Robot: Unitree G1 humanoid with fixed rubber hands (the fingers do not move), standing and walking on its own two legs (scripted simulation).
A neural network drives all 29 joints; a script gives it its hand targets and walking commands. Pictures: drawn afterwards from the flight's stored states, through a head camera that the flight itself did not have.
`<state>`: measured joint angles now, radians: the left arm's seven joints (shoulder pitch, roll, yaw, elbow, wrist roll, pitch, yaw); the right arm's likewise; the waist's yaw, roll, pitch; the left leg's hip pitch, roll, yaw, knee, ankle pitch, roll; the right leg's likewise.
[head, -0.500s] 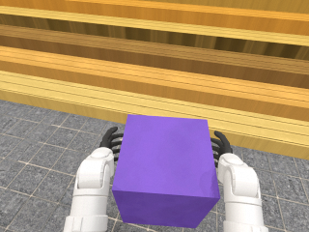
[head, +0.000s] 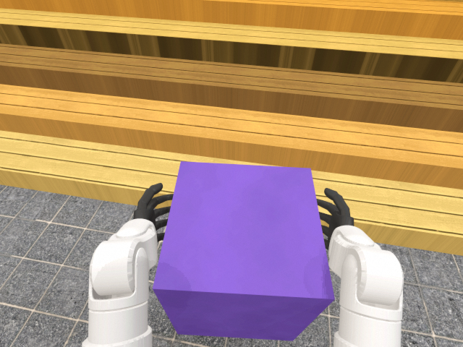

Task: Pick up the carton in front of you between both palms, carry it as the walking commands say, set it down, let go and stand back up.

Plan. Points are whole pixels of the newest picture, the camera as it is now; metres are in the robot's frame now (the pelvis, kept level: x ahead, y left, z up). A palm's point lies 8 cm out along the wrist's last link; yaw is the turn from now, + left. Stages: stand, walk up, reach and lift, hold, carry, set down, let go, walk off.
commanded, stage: carry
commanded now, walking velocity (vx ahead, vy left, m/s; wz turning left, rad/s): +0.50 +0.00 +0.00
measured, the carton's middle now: (240, 256) +0.27 -0.01 +0.03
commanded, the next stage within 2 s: none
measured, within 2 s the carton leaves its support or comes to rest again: neither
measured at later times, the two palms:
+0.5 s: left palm (165, 94) +0.63 +0.16 +0.13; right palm (292, 93) +0.63 -0.14 +0.14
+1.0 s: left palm (186, 22) +1.03 +0.15 +0.16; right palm (276, 23) +1.04 -0.14 +0.16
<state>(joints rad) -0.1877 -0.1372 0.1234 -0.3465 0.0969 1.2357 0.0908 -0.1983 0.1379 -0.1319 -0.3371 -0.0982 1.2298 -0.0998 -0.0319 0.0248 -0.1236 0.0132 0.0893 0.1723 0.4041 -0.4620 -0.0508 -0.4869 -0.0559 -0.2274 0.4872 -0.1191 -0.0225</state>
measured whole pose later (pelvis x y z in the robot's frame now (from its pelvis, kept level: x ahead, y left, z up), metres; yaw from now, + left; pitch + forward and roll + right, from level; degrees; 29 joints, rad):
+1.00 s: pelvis +0.63 +0.00 +0.00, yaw +0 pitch +5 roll +0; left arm -0.95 0.02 0.27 0.16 0.07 1.33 0.13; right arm -0.95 -0.06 -0.30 0.15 -0.04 1.34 -0.14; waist 0.05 0.03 0.05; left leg -0.44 0.01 0.04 1.29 -0.46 0.05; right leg -0.49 0.02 -0.16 0.60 -0.21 -0.11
